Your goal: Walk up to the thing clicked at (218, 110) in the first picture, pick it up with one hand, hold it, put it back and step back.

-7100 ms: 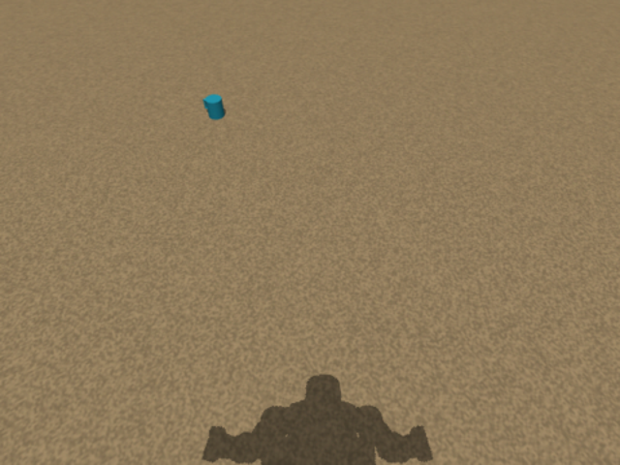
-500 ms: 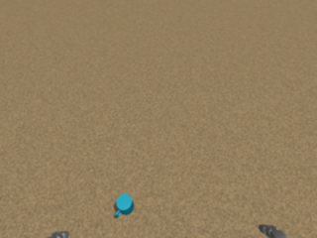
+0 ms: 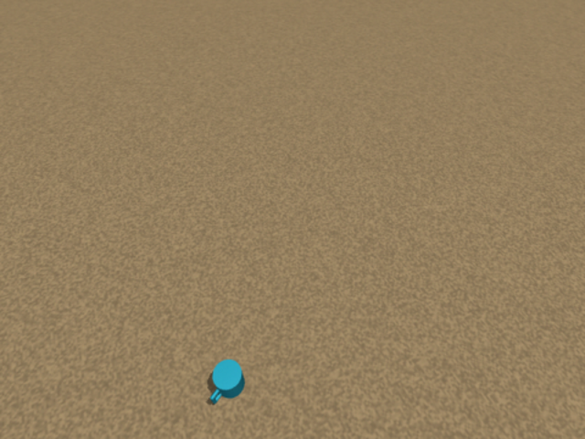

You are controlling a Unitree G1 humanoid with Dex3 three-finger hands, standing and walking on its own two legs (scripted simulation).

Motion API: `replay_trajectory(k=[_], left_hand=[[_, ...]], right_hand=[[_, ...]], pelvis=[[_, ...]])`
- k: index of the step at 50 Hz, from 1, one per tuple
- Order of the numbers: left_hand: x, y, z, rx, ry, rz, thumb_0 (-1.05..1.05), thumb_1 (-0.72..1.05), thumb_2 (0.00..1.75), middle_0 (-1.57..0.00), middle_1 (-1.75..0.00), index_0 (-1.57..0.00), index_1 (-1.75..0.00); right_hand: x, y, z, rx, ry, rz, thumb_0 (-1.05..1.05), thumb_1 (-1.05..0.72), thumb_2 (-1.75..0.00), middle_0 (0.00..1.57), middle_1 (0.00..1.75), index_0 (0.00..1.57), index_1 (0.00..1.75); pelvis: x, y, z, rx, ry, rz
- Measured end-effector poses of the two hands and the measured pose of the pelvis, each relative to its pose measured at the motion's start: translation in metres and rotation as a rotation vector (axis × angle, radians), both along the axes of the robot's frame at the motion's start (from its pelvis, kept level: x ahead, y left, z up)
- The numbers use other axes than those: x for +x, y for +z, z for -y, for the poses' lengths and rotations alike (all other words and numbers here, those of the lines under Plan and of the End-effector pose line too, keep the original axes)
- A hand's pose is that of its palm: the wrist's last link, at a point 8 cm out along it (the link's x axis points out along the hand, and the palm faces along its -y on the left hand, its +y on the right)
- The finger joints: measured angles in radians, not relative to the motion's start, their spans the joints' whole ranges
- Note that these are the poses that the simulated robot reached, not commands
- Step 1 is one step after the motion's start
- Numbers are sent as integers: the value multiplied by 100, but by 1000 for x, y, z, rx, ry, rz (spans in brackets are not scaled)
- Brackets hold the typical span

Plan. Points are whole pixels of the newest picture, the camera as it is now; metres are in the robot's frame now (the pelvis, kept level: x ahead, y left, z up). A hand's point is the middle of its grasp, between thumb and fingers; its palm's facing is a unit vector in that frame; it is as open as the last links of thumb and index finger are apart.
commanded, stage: walk up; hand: left
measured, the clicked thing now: (225, 383) +0.37 +0.21 -0.73
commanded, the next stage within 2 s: stand in 0.16 s
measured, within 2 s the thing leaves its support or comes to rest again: neither
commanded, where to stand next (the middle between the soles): +0.03 -0.04 m, yaw +3 degrees
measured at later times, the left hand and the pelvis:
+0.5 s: hand out of the picture +0.09 +0.25 -0.15, palm faces +0.00 -0.94 -0.33, open 7.4 cm; pelvis +0.01 +0.00 +0.00, yaw +1 degrees
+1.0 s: hand out of the picture +0.09 +0.25 -0.15, palm faces -0.01 -0.94 -0.34, open 7.4 cm; pelvis +0.02 -0.01 +0.00, yaw +1 degrees
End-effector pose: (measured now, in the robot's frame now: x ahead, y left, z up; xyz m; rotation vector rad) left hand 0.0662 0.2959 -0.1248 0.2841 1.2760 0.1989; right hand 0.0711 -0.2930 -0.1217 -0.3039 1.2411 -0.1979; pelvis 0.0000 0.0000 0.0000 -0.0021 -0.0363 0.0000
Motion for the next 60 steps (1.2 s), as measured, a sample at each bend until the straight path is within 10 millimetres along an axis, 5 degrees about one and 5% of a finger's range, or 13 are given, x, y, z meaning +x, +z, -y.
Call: replay_trajectory(k=[18, 35, 60], left_hand=[[7, 4, 4, 11, -3, 31, 1, 90, 89, -20, -30, -20, -30], [22, 9, 4, 24, -17, 66, 1, 90, 89, -20, -30, -20, -30], [11, 7, 5, 23, -10, 43, 1, 90, 89, -20, -30, -20, -30]], right_hand=[[28, 1, 1, 7, 26, 34, 1, -91, -89, 20, 30, 20, 30], [21, 1, 7, -1, 13, 15, 1, -91, -89, 20, 30, 20, 30], [21, 1, 9, -1, 20, 7, 1, -91, -89, 20, 30, 20, 30]], pelvis=[[10, 0, 2, 1, 10, 4], [15, 1, 5, 3, 15, 9], [16, 1, 7, 3, 20, 11]])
